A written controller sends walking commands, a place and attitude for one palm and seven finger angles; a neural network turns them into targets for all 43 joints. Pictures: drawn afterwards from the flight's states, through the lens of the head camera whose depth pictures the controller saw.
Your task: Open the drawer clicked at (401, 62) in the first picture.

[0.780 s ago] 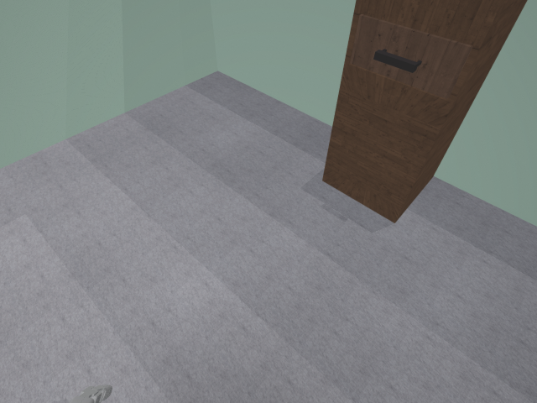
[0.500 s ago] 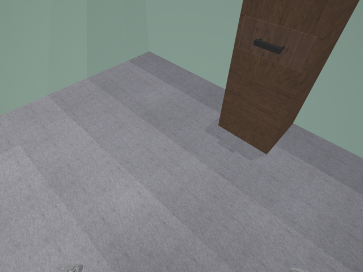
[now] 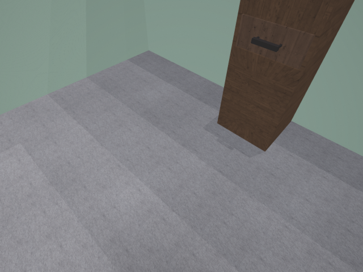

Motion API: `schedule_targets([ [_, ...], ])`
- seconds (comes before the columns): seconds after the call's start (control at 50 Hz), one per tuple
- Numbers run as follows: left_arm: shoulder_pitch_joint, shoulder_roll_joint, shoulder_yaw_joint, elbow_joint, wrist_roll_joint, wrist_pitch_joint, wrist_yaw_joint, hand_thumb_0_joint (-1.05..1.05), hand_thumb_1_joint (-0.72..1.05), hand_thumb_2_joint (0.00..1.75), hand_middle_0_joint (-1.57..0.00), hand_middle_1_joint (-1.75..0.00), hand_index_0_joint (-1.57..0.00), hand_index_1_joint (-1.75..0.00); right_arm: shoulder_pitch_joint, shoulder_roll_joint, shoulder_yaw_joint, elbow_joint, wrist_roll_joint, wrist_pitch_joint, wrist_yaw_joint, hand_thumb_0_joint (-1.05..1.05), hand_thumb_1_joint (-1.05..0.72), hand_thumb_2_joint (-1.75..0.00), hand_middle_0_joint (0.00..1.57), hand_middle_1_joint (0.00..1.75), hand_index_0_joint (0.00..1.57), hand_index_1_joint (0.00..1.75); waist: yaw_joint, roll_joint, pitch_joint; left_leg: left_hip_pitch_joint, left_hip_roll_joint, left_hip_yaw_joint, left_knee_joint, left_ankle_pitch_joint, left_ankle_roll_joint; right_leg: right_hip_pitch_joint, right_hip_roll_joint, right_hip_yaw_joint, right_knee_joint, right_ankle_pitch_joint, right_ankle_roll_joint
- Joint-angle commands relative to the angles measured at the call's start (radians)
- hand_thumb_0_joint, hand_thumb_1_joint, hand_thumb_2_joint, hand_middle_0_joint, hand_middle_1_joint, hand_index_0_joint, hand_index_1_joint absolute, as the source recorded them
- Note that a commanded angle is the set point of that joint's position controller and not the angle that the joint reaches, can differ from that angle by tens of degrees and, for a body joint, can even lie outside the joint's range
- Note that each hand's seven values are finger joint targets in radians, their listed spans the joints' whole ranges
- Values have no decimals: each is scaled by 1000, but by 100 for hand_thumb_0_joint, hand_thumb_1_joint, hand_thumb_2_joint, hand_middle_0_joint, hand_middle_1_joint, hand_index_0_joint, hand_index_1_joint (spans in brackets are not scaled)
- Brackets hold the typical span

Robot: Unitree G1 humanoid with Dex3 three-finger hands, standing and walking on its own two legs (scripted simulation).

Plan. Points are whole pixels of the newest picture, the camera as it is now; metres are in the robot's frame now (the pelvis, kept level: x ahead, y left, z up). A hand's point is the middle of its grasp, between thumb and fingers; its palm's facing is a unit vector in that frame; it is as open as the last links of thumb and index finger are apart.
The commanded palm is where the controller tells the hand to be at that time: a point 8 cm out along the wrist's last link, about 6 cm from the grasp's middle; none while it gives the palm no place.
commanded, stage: stand and wait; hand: left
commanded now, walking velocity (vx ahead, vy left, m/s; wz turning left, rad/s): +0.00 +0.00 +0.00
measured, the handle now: (266, 42) +1.21 -0.38 -0.02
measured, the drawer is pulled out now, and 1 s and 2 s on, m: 0.00 0.00 0.00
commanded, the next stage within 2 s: look at it before walking up in 0.12 s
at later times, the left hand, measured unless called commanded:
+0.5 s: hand out of the picture +0.07 +0.25 -0.16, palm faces -0.02 -0.94 -0.33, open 7.4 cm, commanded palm none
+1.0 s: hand out of the picture +0.07 +0.23 -0.16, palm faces +0.00 -0.95 -0.30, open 7.4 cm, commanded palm none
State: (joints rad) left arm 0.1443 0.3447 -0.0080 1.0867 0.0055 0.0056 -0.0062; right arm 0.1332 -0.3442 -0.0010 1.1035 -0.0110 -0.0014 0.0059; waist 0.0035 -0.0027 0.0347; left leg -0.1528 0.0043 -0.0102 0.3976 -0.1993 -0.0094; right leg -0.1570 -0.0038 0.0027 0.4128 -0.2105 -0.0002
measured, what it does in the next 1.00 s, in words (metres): stands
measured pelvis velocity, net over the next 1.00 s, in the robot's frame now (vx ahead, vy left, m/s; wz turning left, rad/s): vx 0.02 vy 0.00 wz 0.01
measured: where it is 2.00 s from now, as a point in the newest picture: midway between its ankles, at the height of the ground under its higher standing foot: (182, 243)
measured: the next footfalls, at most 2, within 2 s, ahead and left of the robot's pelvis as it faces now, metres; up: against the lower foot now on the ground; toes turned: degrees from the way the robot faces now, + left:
right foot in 1.58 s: +0.38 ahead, -0.11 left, +0.00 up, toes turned -8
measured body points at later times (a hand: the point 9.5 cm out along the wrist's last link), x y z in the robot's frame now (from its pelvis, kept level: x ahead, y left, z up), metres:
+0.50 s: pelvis +0.00 +0.00 +0.00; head +0.00 +0.00 +0.45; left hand +0.07 +0.29 -0.13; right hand +0.07 -0.30 -0.13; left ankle +0.01 +0.13 -0.74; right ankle +0.01 -0.12 -0.74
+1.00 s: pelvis +0.02 +0.00 +0.00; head +0.01 +0.00 +0.45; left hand +0.07 +0.28 -0.14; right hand +0.09 -0.29 -0.14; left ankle +0.01 +0.13 -0.74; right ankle +0.01 -0.12 -0.74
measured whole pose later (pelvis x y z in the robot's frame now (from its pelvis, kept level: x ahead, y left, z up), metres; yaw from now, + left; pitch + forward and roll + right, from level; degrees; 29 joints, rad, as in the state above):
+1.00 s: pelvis +0.02 +0.00 +0.00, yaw +0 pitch -2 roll +0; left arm 0.18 0.31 -0.01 1.09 0.01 0.01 0.00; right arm 0.15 -0.31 0.01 1.11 -0.02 0.01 0.01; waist 0.01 0.00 0.00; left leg -0.17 0.02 -0.02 0.45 -0.27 -0.01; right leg -0.15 0.01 -0.01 0.42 -0.24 -0.01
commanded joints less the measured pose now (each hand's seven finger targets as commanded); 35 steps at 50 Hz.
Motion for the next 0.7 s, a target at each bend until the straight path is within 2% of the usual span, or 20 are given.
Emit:
schedule_targets([
  [0.0, -55, 207, 44, -70, 4, -29, 15, 0, 90, 90, -20, -30, -20, -30, -62, -203, -38, -66, 1, -29, -16, 0, -90, -90, 20, 30, 20, 30, -1, -2, -46, -15, 103, -102, -78, 43, 38, -13, -117, 114, -104, -14, -34],
  [0.28, -53, 204, 43, -63, 6, -30, 14, 0, 90, 90, -20, -30, -20, -30, -56, -199, -38, -56, 0, -30, -15, 0, -90, -90, 20, 30, 20, 30, 0, -5, -35, -19, 103, -103, -84, 42, 37, -24, -118, 117, -114, -17, -32],
  [0.48, -51, 202, 43, -59, 5, -31, 15, 0, 90, 90, -20, -30, -20, -30, -55, -202, -36, -54, 2, -34, -17, 0, -90, -90, 20, 30, 20, 30, -1, 6, -72, 7, 111, -106, -84, 107, 38, 9, -118, 101, -95, 69, -31],
  [0.68, -51, 206, 43, -58, 5, -34, 16, 0, 90, 90, -20, -30, -20, -30, -65, -202, -35, -55, 2, -30, -17, 0, -90, -90, 20, 30, 20, 30, -3, -10, -66, 22, 109, -98, -80, 122, 33, 11, -123, 104, -106, 98, -32],
])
